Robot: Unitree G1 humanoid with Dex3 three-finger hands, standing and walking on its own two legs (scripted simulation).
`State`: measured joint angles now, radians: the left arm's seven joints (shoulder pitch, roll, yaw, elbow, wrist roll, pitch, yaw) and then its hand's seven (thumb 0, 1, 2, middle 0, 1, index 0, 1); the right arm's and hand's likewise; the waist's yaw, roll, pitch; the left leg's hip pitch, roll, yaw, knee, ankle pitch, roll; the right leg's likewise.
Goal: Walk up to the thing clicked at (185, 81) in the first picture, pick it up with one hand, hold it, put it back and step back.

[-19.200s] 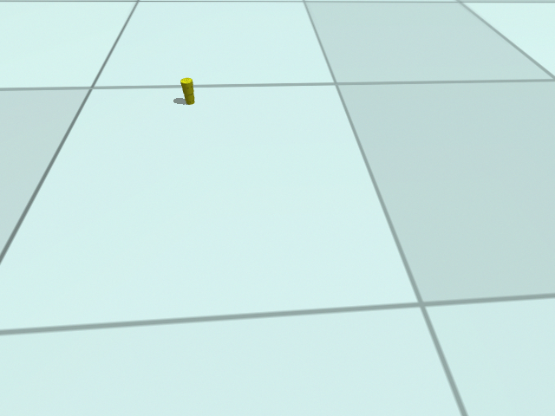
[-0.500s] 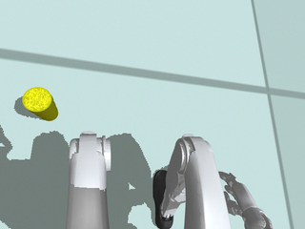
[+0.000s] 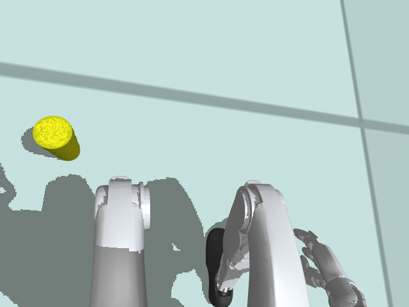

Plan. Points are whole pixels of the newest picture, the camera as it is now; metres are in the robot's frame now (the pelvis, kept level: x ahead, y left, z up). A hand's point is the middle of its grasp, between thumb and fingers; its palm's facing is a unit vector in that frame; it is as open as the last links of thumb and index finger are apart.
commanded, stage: go down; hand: left
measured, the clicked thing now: (61, 142) +0.42 +0.32 -0.27
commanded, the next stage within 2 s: none
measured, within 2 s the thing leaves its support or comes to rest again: neither
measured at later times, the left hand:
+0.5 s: hand out of the picture +0.31 +0.51 +0.04, palm faces +0.45 -0.90 -0.02, open 17.7 cm
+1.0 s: hand out of the picture +0.30 +0.51 +0.04, palm faces +0.45 -0.89 -0.02, open 17.7 cm
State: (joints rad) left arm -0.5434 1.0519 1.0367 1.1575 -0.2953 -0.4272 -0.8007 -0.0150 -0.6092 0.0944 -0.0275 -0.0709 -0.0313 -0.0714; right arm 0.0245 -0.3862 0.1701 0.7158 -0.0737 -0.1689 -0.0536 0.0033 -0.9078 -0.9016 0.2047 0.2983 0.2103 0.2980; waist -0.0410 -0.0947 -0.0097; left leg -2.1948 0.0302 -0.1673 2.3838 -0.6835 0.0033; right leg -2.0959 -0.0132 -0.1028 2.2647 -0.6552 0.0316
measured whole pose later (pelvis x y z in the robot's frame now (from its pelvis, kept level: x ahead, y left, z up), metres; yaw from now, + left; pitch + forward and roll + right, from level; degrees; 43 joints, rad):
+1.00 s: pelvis +0.00 +0.00 +0.00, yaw +0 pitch +27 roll -9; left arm -0.54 1.06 1.05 1.17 -0.30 -0.43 -0.81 -0.02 -0.61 0.10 -0.02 -0.07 -0.03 -0.07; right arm 0.03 -0.39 0.17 0.72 -0.07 -0.17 -0.06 0.00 -0.91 -0.90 0.20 0.30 0.21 0.30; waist -0.04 -0.09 -0.01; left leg -2.19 0.03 -0.17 2.38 -0.68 0.00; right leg -2.10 -0.01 -0.10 2.27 -0.65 0.03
